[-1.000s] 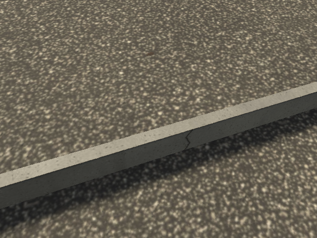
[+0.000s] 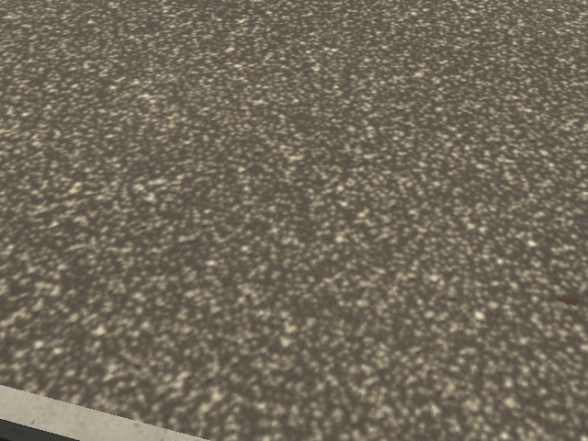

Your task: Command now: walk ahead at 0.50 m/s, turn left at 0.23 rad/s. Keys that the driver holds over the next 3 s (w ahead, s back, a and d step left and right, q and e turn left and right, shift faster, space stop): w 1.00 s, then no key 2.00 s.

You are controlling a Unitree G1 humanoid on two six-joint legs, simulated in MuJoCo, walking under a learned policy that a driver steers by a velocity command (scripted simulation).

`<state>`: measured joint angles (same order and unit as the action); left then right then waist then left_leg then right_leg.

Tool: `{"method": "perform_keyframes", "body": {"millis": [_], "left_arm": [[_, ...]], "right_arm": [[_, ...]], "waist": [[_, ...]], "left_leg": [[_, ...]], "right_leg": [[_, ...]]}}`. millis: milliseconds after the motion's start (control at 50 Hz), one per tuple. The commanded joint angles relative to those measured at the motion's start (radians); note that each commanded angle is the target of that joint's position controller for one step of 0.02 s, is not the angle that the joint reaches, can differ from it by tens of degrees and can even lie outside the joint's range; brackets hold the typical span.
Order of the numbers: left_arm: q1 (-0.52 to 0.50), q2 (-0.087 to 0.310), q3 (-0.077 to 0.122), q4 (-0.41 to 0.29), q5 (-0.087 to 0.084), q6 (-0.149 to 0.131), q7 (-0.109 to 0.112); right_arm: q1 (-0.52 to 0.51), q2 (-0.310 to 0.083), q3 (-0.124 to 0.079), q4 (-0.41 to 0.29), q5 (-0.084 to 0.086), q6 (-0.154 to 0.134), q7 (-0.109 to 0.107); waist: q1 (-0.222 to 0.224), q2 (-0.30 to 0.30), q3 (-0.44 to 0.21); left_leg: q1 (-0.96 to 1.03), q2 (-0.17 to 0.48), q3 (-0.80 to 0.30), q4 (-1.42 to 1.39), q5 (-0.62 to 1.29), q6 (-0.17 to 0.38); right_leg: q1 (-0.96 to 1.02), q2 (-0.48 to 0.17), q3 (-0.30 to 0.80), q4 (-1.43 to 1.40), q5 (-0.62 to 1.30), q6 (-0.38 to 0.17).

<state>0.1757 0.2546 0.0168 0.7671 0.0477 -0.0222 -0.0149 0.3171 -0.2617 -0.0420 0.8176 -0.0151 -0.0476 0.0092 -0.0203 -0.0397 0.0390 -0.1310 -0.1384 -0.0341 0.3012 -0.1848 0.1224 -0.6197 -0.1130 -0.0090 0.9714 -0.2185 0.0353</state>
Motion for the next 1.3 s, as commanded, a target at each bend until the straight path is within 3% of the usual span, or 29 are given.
{"method": "perform_keyframes", "body": {"millis": [20,100,180,260,300,320,360,380,400,420,460,480,520,560,620,680,780,860,920,940,960,980,1000,1020,1040,1080,1140,1220,1300], "left_arm": [[-0.012,0.053,0.009,-0.05,-0.003,-0.002,0.009],[-0.167,0.058,0.032,-0.139,0.004,0.0,0.036],[-0.38,-0.042,-0.021,-0.286,-0.015,-0.007,0.042],[-0.495,-0.109,-0.083,-0.418,-0.022,0.003,0.027],[-0.311,-0.131,-0.087,-0.389,-0.012,0.029,0.007],[-0.116,-0.067,-0.056,-0.31,-0.011,0.038,0.003],[0.202,0.019,-0.001,-0.194,-0.013,0.04,0.013],[0.316,0.126,0.041,-0.127,0.002,0.029,0.013],[0.352,0.276,0.076,-0.067,-0.003,0.023,0.025],[0.267,0.252,0.086,-0.074,-0.031,0.027,0.031],[0.061,0.098,0.057,-0.017,-0.034,0.011,0.022],[0.053,0.016,0.041,0.02,-0.019,-0.003,0.02],[0.102,-0.096,0.013,0.101,-0.003,-0.041,0.007],[0.099,-0.06,0.025,0.148,-0.014,-0.079,-0.009],[0.099,0.002,0.041,0.123,-0.04,-0.084,0.005],[0.221,0.016,0.045,0.126,-0.06,-0.102,0.02],[0.376,0.039,0.057,0.125,-0.042,-0.082,0.03],[0.362,0.051,0.057,0.118,-0.034,-0.072,0.039],[0.353,0.108,0.07,0.121,-0.021,-0.065,0.055],[0.313,0.114,0.07,0.107,-0.032,-0.062,0.054],[0.288,0.074,0.058,0.058,-0.038,-0.064,0.052],[0.399,-0.017,0.041,0.03,-0.074,-0.06,0.04],[0.302,0.075,0.061,0.032,-0.042,-0.061,0.043],[0.206,0.074,0.062,0.005,-0.045,-0.071,0.038],[0.182,0.065,0.058,0.002,-0.045,-0.072,0.036],[0.209,0.037,0.052,0.008,-0.03,-0.047,0.024],[0.227,0.007,0.047,0.011,-0.014,-0.019,0.011],[0.09,-0.025,0.024,-0.02,-0.02,-0.012,0.006],[0.029,-0.004,0.022,-0.028,-0.025,-0.014,0.024]], "right_arm": [[0.036,-0.113,-0.022,-0.042,-0.011,-0.016,-0.008],[0.258,-0.164,-0.042,0.027,-0.02,-0.019,-0.031],[0.333,-0.125,-0.024,0.107,-0.04,-0.044,-0.049],[0.275,-0.087,0.012,0.181,0.002,-0.043,-0.043],[0.161,-0.103,0.014,0.144,0.043,-0.029,-0.043],[0.101,-0.188,-0.006,0.101,0.049,-0.037,-0.026],[0.093,-0.314,-0.058,0.099,0.07,-0.045,-0.018],[0.102,-0.279,-0.064,0.096,0.062,-0.055,-0.01],[0.111,-0.091,-0.03,0.044,0.048,-0.071,0.023],[0.147,-0.037,-0.024,0.015,-0.009,-0.076,0.039],[0.084,0.012,-0.008,-0.036,-0.021,-0.056,0.035],[0.052,0.049,0.003,-0.049,-0.032,-0.039,0.022],[0.017,0.101,0.023,-0.104,-0.021,-0.007,0.002],[-0.004,0.113,0.036,-0.146,-0.03,0.003,-0.021],[-0.12,-0.008,0.011,-0.18,-0.023,0.004,-0.007],[-0.209,0.016,0.012,-0.185,-0.011,-0.01,0.02],[-0.383,0.062,0.022,-0.211,-0.001,0.004,0.035],[-0.39,0.021,0.006,-0.212,-0.006,0.002,0.026],[-0.156,-0.039,-0.026,-0.137,-0.009,-0.013,0.003],[-0.019,-0.053,-0.036,-0.096,-0.02,-0.024,-0.009],[0.129,-0.121,-0.055,-0.075,-0.043,-0.028,-0.022],[0.095,-0.165,-0.065,-0.073,-0.047,-0.029,-0.017],[0.045,-0.11,-0.062,-0.084,-0.007,-0.023,-0.007],[-0.026,-0.062,-0.044,-0.083,0.002,-0.028,-0.007],[-0.05,-0.028,-0.033,-0.077,-0.003,-0.038,-0.005],[-0.047,-0.001,-0.016,-0.053,0.001,-0.058,-0.014],[-0.007,-0.033,-0.011,-0.021,0.008,-0.075,-0.011],[0.014,-0.053,-0.005,0.005,0.002,-0.058,-0.009],[0.075,-0.06,-0.007,0.039,0.004,-0.042,-0.014]], "waist": [[-0.005,0.129,-0.076],[-0.088,0.09,0.008],[-0.082,0.076,0.113],[-0.024,0.053,0.163],[0.06,0.047,-0.018],[0.128,0.106,-0.172],[0.282,0.181,-0.398],[0.307,0.094,-0.411],[0.221,-0.317,-0.433],[0.162,-0.219,-0.479],[0.011,0.008,-0.123],[-0.014,0.073,-0.038],[-0.052,0.016,-0.013],[-0.101,-0.015,-0.019],[-0.062,0.05,0.01],[0.006,0.013,-0.056],[0.108,-0.043,-0.018],[0.082,-0.067,-0.005],[-0.022,-0.072,-0.091],[-0.098,-0.056,-0.152],[-0.143,0.05,-0.28],[-0.044,0.286,-0.344],[-0.053,0.087,-0.271],[-0.028,0.059,-0.12],[-0.003,0.008,-0.062],[0.045,0.038,-0.054],[0.073,0.088,-0.071],[0.039,0.147,-0.05],[0.004,0.135,-0.065]], "left_leg": [[0.059,0.298,-0.2,-0.075,0.418,0.128],[0.454,0.479,-0.424,-0.054,0.292,0.285],[0.49,0.485,-0.355,-0.061,0.205,0.186],[0.094,0.361,-0.136,-0.305,0.091,0.055],[-0.226,0.31,-0.001,-0.372,0.695,0.042],[-0.231,0.319,0.04,-0.231,1.188,0.054],[-0.011,0.351,0.02,0.226,1.61,0.01],[-0.058,0.272,-0.025,0.62,1.267,-0.015],[-0.348,-0.02,-0.093,1.092,-0.053,-0.075],[-0.462,-0.034,-0.271,1.345,-0.072,-0.045],[-0.587,0.083,-0.115,1.379,0.014,-0.027],[-0.607,0.115,-0.111,1.35,0.017,-0.015],[-0.644,0.122,-0.103,1.459,-0.061,0.008],[-0.72,0.128,-0.138,1.466,-0.061,0.029],[-0.605,0.154,-0.007,0.976,0.11,-0.032],[-0.606,0.187,0.082,0.736,0.233,-0.056],[-0.638,0.15,0.142,0.399,0.225,-0.068],[-0.454,0.097,0.171,0.249,0.129,-0.03],[-0.218,0.041,0.157,0.158,0.043,0.032],[0.002,0.095,0.109,0.11,0.097,0.066],[0.264,0.316,-0.117,0.153,0.051,0.118],[0.488,0.58,-0.621,0.083,0.121,0.301],[0.368,0.52,-0.602,0.011,0.06,0.269],[0.218,0.488,-0.436,-0.017,0.193,0.242],[0.123,0.448,-0.325,-0.029,0.427,0.21],[0.03,0.375,-0.156,-0.044,0.698,0.143],[-0.001,0.326,-0.05,-0.046,0.889,0.109],[-0.05,0.241,0.066,-0.048,0.878,0.051],[0.028,0.282,0.03,0.005,0.785,0.04]], "right_leg": [[-0.006,0.013,-0.038,0.073,0.011,-0.012],[-0.692,0.018,0.009,0.756,-0.324,-0.042],[-1.136,0.056,0.073,1.223,-0.593,-0.118],[-0.863,0.026,-0.084,0.802,-0.55,-0.145],[-0.041,0.072,-0.136,0.48,-0.176,-0.183],[0.224,0.134,-0.178,0.475,-0.1,-0.175],[0.476,0.2,-0.1,0.231,-0.169,-0.178],[0.564,0.148,0.107,0.049,-0.267,-0.226],[0.635,-0.155,0.736,-0.347,-0.091,-0.317],[0.609,-0.196,1.058,-0.546,-0.131,-0.295],[0.297,-0.155,0.843,-0.533,-0.386,-0.264],[0.17,-0.131,0.687,-0.489,-0.329,-0.236],[0.055,-0.098,0.49,-0.518,-0.201,-0.237],[0.061,-0.068,0.349,-0.552,-0.071,-0.213],[0.085,0.011,0.124,-0.742,0.06,-0.202],[0.362,0.013,0.071,-0.774,0.415,-0.211],[0.719,-0.011,0.065,-0.813,0.541,-0.163],[0.777,-0.052,0.034,-0.728,0.866,-0.157],[0.813,-0.071,0.04,-0.432,1.141,-0.139],[0.684,-0.057,0.026,-0.26,1.006,-0.146],[0.463,0.001,-0.003,0.023,0.587,-0.153],[0.065,0.205,-0.008,0.375,-0.312,-0.104],[0.009,0.151,0.103,0.398,-0.217,-0.122],[-0.006,0.125,0.108,0.366,-0.14,-0.111],[0.026,0.108,0.097,0.33,-0.115,-0.101],[0.101,0.088,0.083,0.237,-0.109,-0.068],[0.122,0.102,0.034,0.124,-0.07,-0.033],[0.189,0.099,-0.039,-0.183,0.081,-0.025],[0.231,0.102,-0.038,-0.316,0.161,-0.049]]}}
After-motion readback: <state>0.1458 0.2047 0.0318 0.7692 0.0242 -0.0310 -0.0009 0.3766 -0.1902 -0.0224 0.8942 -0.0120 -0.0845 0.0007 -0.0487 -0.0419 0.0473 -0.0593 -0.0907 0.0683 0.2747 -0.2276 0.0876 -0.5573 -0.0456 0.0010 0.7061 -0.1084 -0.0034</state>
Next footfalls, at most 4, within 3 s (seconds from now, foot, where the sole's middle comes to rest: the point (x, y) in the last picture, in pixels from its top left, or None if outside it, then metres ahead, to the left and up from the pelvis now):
0.38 right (388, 438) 0.42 -0.18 -0.62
0.94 left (315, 296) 0.74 -0.05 -0.62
1.38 right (380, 228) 0.94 -0.22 -0.62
1.66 left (298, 259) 0.84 -0.02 -0.62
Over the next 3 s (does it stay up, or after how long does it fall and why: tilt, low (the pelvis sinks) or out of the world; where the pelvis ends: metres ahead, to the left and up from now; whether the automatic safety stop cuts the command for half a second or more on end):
stays up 0.86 -0.12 0.16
